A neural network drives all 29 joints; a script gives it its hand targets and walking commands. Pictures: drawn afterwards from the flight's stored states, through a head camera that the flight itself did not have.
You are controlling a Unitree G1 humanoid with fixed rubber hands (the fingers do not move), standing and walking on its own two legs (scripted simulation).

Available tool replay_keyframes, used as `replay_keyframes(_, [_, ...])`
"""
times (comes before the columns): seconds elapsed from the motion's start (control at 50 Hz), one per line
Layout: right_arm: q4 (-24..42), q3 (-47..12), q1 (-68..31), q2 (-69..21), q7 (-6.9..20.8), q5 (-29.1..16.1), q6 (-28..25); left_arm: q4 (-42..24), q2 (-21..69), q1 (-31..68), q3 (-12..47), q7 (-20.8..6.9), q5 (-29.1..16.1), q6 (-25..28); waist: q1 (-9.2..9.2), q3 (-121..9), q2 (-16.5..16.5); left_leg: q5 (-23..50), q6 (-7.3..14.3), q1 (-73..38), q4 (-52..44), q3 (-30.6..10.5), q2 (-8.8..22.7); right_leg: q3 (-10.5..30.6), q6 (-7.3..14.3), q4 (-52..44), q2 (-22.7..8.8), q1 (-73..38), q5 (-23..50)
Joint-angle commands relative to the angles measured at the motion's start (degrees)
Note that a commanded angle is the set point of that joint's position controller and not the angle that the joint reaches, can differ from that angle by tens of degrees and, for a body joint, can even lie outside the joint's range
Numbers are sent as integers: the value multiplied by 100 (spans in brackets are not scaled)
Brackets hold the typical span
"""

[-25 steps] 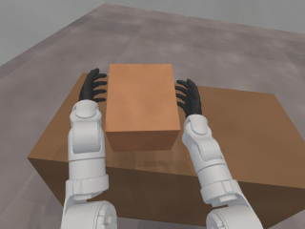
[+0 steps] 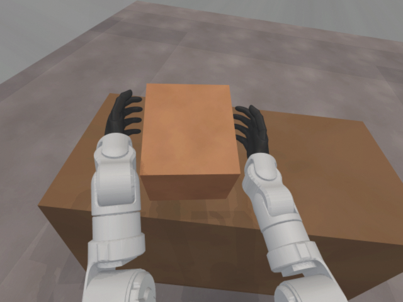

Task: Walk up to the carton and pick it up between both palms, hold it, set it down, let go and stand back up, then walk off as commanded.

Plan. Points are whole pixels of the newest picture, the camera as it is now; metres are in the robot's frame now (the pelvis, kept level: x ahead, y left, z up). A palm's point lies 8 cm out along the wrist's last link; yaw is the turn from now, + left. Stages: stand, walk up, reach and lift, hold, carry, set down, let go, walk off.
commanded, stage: hold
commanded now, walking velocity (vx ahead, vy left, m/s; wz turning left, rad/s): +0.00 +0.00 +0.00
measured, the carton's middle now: (188, 144) +0.40 +0.00 +0.13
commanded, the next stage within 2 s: none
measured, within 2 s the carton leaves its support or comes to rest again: neither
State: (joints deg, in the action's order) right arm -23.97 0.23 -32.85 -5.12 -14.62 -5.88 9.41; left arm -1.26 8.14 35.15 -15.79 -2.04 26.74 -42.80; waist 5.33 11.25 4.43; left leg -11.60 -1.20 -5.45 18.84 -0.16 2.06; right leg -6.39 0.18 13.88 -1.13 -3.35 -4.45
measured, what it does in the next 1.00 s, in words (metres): stands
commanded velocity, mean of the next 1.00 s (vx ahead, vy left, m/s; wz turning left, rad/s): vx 0.00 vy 0.00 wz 0.00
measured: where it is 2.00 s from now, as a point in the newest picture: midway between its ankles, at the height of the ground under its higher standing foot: outside the picture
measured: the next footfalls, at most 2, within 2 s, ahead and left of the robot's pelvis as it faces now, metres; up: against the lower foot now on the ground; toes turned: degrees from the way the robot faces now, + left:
none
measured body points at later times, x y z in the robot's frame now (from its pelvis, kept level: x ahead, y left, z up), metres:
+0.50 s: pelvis +0.00 -0.01 +0.00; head -0.02 +0.02 +0.45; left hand +0.38 +0.13 +0.19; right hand +0.37 -0.13 +0.16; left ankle +0.01 +0.13 -0.75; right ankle +0.05 -0.12 -0.75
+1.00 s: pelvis +0.00 +0.00 +0.00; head -0.01 +0.03 +0.45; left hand +0.38 +0.14 +0.18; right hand +0.37 -0.12 +0.16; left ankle +0.01 +0.13 -0.75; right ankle +0.05 -0.12 -0.75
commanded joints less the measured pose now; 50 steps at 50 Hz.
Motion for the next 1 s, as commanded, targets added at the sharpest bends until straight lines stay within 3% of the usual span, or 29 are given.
replay_keyframes(0.0, [1111, -1668, -3691, -2058, 798, -79, -317, -67, 2459, 2678, 2224, -891, -931, 188, 115, -2250, -573, 1083, -94, 638, -458, 429, -323, -226, -50, 60, 382, -1358, 264])
replay_keyframes(0.06, [1467, -1867, -4052, -2164, 778, -195, -403, -137, 2538, 2804, 2305, -885, -1011, 274, 63, -2597, -507, 1445, -88, 466, -304, 434, -349, -209, -80, 113, 376, -1430, 589])
replay_keyframes(0.08, [1555, -1934, -3967, -2213, 755, -231, -423, -173, 2571, 2781, 2451, -882, -1080, 279, 180, -2733, -550, 1575, -96, 375, -273, 432, -369, -213, -79, 146, 364, -1434, 744])
replay_keyframes(0.1, [1571, -1964, -3984, -2231, 738, -249, -431, -291, 2574, 2662, 2443, -867, -1052, 271, 59, -2704, -591, 1819, -119, 339, -194, 408, -354, -213, -76, 159, 382, -1505, 895])
replay_keyframes(0.16, [1183, -1807, -3909, -2272, 770, -115, -363, -164, 2423, 2994, 2241, -904, -998, 313, 115, -2433, -527, 1171, -40, 565, -382, 426, -358, -183, -107, 90, 319, -1419, 471])
replay_keyframes(0.22, [1191, -1652, -4035, -2162, 804, 83, -309, 416, 2247, 2851, 1760, -956, -742, 230, -93, -1992, -401, 195, 146, 1080, -672, 512, -369, -174, -128, -7, 246, -1372, -112])
replay_keyframes(0.32, [1531, -1890, -4349, -2286, 741, -217, -485, -56, 2459, 2951, 2297, -922, -1071, 330, 39, -2710, -480, 1276, -12, 619, -329, 469, -418, -181, -159, 172, 327, -1579, 756])
replay_keyframes(0.34, [1116, -1818, -4188, -2309, 750, -137, -414, 4, 2458, 3176, 2250, -901, -1046, 383, 101, -2527, -560, 1082, -20, 613, -403, 462, -380, -202, -116, 93, 332, -1389, 512])
replay_keyframes(0.36, [1322, -1772, -4185, -2376, 744, -23, -419, 135, 2418, 3101, 2173, -916, -1007, 391, 126, -2549, -414, 907, 47, 683, -422, 454, -393, -198, -155, 78, 304, -1399, 476])
replay_keyframes(0.38, [1241, -1786, -4197, -2359, 743, 2, -393, 280, 2418, 2955, 2026, -920, -920, 345, -43, -2550, -391, 774, 92, 780, -478, 462, -405, -159, -161, 64, 274, -1416, 350])
replay_keyframes(0.4, [941, -1600, -3912, -2270, 734, 88, -326, 433, 2278, 2981, 1900, -963, -874, 331, 94, -2190, -425, 420, 128, 932, -565, 500, -407, -153, -172, 5, 231, -1326, 121])
replay_keyframes(0.42, [988, -1611, -3934, -2292, 753, 145, -357, 348, 2274, 2888, 1839, -986, -826, 303, -2, -2263, -315, 459, 153, 925, -621, 500, -393, -159, -176, 1, 223, -1455, 151])
replay_keyframes(0.44, [925, -1560, -3767, -2290, 732, 163, -326, 265, 2288, 2916, 1902, -1008, -859, 325, 129, -2304, -353, 430, 120, 907, -612, 496, -405, -147, -183, 18, 208, -1549, 207])
replay_keyframes(0.52, [1289, -1797, -4034, -2398, 707, -49, -437, -145, 2397, 3119, 2146, -993, -989, 411, 117, -2747, -473, 1101, -1, 631, -427, 500, -433, -208, -192, 136, 255, -1640, 738])
replay_keyframes(0.54, [1287, -1858, -4130, -2347, 705, -104, -456, -36, 2420, 3007, 2043, -980, -970, 402, -30, -2676, -463, 1255, 33, 614, -397, 478, -416, -200, -165, 128, 324, -1586, 773])
replay_keyframes(0.58, [1297, -1873, -3884, -2332, 672, -93, -430, 0, 2403, 2898, 2184, -982, -975, 374, 165, -2746, -569, 1282, -1, 584, -351, 473, -415, -206, -190, 170, 279, -1594, 1014])
replay_keyframes(0.6, [1410, -1994, -4045, -2383, 674, -156, -439, -122, 2349, 2895, 2156, -966, -961, 393, 25, -2698, -436, 1217, 37, 676, -357, 466, -408, -196, -218, 206, 281, -1627, 951])
replay_keyframes(0.62, [1401, -1886, -3892, -2253, 644, -81, -415, -51, 2350, 2745, 2155, -984, -954, 360, 111, -2605, -443, 1231, 19, 612, -353, 470, -419, -221, -227, 144, 279, -1612, 982])
replay_keyframes(0.64, [1370, -1948, -3970, -2233, 668, -107, -408, 29, 2286, 2753, 2063, -967, -853, 314, 34, -2526, -421, 1132, 18, 629, -397, 480, -415, -230, -203, 119, 274, -1563, 860])
replay_keyframes(0.68, [984, -1766, -3560, -2237, 635, 29, -286, 178, 2212, 2565, 1933, -1014, -774, 227, 112, -2034, -326, 857, 75, 710, -501, 462, -416, -171, -203, 36, 249, -1550, 613])
replay_keyframes(0.7, [1114, -1845, -3599, -2260, 668, -57, -310, -76, 2177, 2585, 1896, -1016, -763, 235, -13, -2089, -472, 955, 68, 757, -484, 487, -412, -193, -194, 93, 258, -1649, 698])
replay_keyframes(0.74, [1198, -1813, -3844, -2194, 699, -58, -324, 157, 2149, 2693, 1785, -1043, -714, 189, -17, -2007, -445, 648, 127, 868, -570, 503, -402, -150, -163, 26, 233, -1560, 339])
replay_keyframes(0.76, [1118, -1641, -3680, -2230, 717, 50, -365, -117, 2237, 2933, 1972, -1042, -820, 286, 221, -2140, -508, 673, 68, 843, -574, 466, -383, -199, -161, 53, 242, -1511, 384])
replay_keyframes(0.8, [1129, -1779, -3889, -2223, 731, -32, -367, -124, 2271, 2972, 1983, -1004, -812, 286, 38, -2239, -515, 868, 36, 697, -516, 485, -382, -234, -143, 80, 252, -1502, 393])
replay_keyframes(0.82, [1450, -1849, -3973, -2322, 717, -90, -475, -220, 2321, 2912, 2171, -992, -968, 309, 111, -2484, -470, 1157, 44, 642, -425, 441, -362, -233, -153, 140, 297, -1544, 687])
replay_keyframes(0.84, [1680, -2033, -4054, -2319, 718, -243, -487, -504, 2440, 2856, 2394, -942, -1087, 353, 44, -2833, -526, 1588, -49, 521, -287, 406, -348, -245, -156, 212, 349, -1655, 955])
replay_keyframes(0.9, [1626, -1985, -3892, -2187, 709, -180, -517, -350, 2546, 2698, 2457, -882, -1066, 326, 158, -2861, -596, 1849, -124, 265, -180, 403, -327, -275, -124, 177, 392, -1466, 1069])
replay_keyframes(0.92, [1615, -1915, -3829, -2160, 673, -130, -499, -215, 2518, 2758, 2512, -885, -1109, 338, 294, -2686, -497, 1704, -128, 324, -199, 382, -340, -268, -148, 143, 389, -1328, 962])
replay_keyframes(0.98, [1297, -1738, -3511, -2127, 691, 4, -356, -150, 2429, 2574, 2268, -905, -938, 261, 213, -2368, -457, 1211, -50, 547, -420, 412, -332, -242, -129, 59, 348, -1396, 597])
